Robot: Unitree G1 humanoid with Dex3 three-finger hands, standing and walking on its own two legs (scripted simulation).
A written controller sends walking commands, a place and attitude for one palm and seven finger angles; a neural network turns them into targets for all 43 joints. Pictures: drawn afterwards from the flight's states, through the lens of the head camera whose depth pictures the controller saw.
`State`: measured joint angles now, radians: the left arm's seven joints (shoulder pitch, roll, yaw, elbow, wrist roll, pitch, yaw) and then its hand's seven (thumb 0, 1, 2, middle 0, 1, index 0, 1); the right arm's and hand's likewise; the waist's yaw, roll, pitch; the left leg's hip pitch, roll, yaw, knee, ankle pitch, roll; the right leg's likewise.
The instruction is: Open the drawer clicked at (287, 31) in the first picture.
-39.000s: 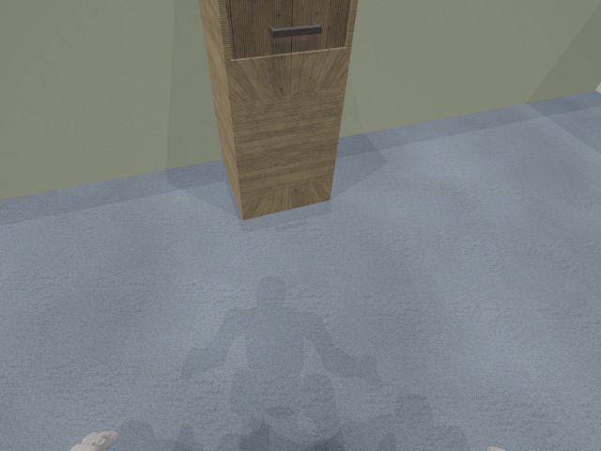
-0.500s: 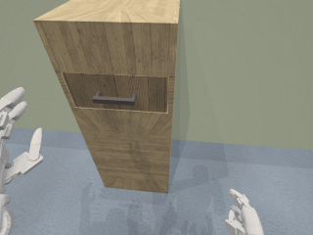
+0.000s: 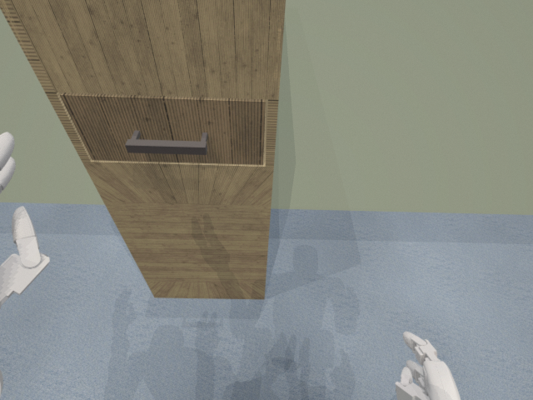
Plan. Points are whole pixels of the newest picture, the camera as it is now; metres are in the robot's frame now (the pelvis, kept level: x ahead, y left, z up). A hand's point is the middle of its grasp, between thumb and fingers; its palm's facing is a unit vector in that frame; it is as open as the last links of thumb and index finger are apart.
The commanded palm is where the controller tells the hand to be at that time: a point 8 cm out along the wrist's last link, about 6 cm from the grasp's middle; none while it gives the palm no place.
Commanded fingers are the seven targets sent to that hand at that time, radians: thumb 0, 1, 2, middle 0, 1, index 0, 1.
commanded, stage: step back with the hand held close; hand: left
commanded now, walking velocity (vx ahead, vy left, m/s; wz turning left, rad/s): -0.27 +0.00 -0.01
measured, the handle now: (169, 141) +0.57 +0.23 +0.05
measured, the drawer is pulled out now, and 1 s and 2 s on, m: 0.00 0.00 0.00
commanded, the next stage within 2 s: stop stepping back and stand still in 0.90 s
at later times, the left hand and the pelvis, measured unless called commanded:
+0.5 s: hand out of the picture +0.11 +0.24 +0.22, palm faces +0.48 -0.77 -0.41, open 7.4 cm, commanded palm +0.04 +0.28 +0.23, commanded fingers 0.00 0.90 0.90 -0.20 -0.30 -0.20 -0.30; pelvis -0.09 +0.00 -0.01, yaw +1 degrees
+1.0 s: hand out of the picture +0.01 +0.21 +0.21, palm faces +0.34 -0.79 -0.51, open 7.4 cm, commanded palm -0.07 +0.27 +0.23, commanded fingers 0.00 0.90 0.90 -0.20 -0.30 -0.20 -0.30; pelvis -0.20 -0.01 +0.00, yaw -1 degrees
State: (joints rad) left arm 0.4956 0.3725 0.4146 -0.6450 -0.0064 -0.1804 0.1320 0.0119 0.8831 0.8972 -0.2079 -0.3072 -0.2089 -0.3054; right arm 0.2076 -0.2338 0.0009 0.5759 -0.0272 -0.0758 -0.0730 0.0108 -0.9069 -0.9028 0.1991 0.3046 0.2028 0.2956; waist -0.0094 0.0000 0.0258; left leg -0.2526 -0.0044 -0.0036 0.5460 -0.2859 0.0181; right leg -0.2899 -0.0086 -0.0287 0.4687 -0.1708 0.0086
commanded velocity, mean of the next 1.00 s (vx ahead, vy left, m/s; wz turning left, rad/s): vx -0.32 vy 0.00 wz -0.01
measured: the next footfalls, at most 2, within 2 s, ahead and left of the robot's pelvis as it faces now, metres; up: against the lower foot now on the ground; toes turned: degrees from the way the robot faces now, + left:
right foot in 0.70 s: -0.14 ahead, -0.12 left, +0.00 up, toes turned +0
left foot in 0.94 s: -0.13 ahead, +0.08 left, +0.00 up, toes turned +2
